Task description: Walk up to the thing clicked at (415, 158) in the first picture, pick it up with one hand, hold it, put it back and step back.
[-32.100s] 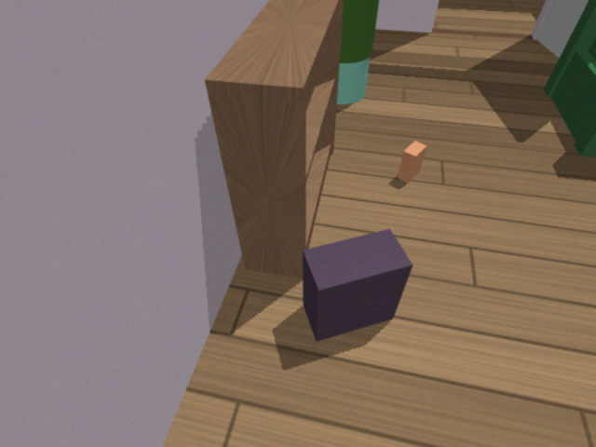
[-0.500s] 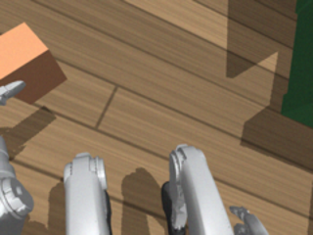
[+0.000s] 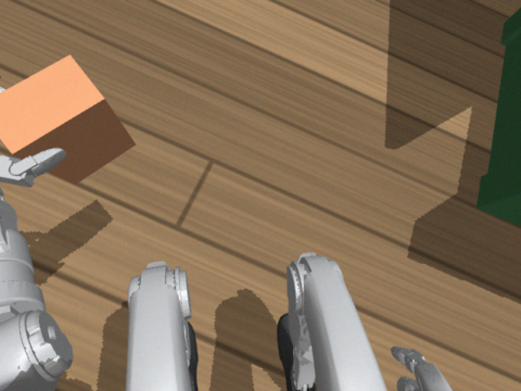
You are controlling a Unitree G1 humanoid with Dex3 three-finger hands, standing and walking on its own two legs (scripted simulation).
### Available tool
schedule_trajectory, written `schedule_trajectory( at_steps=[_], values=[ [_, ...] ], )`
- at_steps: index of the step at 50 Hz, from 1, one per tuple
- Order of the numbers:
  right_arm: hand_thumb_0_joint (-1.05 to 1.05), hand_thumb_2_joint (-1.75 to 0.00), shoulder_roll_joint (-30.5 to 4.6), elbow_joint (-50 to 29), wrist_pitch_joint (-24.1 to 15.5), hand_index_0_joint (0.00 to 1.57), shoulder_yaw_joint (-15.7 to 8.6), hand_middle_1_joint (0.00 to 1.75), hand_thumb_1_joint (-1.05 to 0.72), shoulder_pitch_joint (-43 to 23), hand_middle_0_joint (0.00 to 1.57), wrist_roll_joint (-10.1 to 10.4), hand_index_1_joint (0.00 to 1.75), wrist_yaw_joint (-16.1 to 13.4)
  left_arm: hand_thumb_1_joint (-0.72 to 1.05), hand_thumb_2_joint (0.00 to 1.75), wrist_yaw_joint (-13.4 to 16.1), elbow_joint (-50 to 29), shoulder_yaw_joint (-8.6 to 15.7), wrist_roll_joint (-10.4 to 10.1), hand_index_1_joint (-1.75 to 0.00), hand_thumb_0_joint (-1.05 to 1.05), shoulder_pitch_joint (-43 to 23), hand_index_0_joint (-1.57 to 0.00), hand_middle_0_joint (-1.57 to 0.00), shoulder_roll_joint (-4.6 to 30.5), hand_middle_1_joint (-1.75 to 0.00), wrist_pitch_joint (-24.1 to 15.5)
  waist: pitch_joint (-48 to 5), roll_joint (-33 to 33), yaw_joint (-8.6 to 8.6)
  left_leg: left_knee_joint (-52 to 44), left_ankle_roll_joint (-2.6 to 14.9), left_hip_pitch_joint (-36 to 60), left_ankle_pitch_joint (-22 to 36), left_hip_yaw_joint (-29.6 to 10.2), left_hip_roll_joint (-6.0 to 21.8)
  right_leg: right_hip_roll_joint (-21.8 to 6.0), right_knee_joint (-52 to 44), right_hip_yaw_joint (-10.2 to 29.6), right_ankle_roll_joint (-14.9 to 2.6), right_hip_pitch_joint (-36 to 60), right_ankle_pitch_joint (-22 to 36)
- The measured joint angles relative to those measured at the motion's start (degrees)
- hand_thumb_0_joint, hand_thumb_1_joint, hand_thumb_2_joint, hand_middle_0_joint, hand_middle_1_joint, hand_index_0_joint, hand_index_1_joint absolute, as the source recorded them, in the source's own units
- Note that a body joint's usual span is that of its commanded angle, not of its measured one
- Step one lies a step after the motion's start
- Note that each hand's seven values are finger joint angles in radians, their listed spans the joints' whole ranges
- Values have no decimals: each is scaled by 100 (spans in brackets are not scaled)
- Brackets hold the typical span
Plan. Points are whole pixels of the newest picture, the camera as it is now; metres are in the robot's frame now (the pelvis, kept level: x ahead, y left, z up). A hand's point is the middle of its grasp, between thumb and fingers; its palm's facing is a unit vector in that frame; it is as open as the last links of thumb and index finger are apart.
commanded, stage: lift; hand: left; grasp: from above
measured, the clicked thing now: (73, 129) +0.50 +0.27 -0.04
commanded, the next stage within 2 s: hold in 1.62 s
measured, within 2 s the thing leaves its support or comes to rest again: neither
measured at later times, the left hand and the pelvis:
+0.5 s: hand out of the picture +0.41 +0.29 +0.16, palm faces +0.38 -0.93 -0.05, open 10.3 cm; pelvis +0.02 +0.01 +0.14, yaw +3 degrees
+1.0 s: hand out of the picture +0.40 +0.26 +0.28, palm faces +0.39 -0.92 -0.03, open 10.3 cm; pelvis +0.05 +0.01 +0.25, yaw +6 degrees
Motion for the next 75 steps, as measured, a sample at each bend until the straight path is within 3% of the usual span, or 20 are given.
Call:
schedule_trajectory(
  at_steps=[14,27,33,43,55,75],
  values=[
    [0,-90,120,-166,-127,20,-196,30,-92,16,20,286,30,-163,-60,87,286,-1354,-524,-150,-119,-2,1013,-89,-80,-708,-117,521,-223,67,218,-1194,37,1230,121,150,7,-43,-1211,42,11,1215,153],
    [0,-90,241,-190,-303,20,-273,30,-93,60,20,468,30,-316,-60,87,646,-2765,-1305,-302,-117,-1,2289,-90,-81,-1388,-116,945,-232,120,364,-2799,53,3124,327,291,-18,-100,-2850,63,20,3101,399],
    [0,-90,282,-173,-410,20,-252,30,-93,105,20,463,30,-381,-61,87,828,-2855,-1509,-268,-117,-1,2601,-91,-81,-1561,-116,960,-197,115,400,-3557,53,4046,464,355,-48,-136,-3599,76,17,4011,537],
    [1,-90,279,-97,-557,20,-293,30,-93,219,20,372,30,-344,-61,87,907,-2536,-1843,-218,-116,-1,2579,-91,-82,-1732,-115,782,-25,99,440,-4546,44,5221,714,416,-71,-159,-4599,79,10,5176,804],
    [1,-90,318,-20,-541,20,-281,30,-93,423,20,274,30,-341,-61,87,1176,-2560,-2044,-79,-114,-1,2863,-92,-83,-1957,-113,530,148,77,447,-5453,35,6213,968,511,-94,-181,-5461,127,5,6117,1058],
    [1,-90,365,-7,-479,20,-279,30,-93,437,20,206,30,-342,-60,86,1314,-2632,-2279,-51,-115,-1,3125,-91,-82,-2182,-113,489,275,73,494,-6366,-2,7282,1237,579,-97,-178,-6322,154,-23,7135,1318]
  ],
)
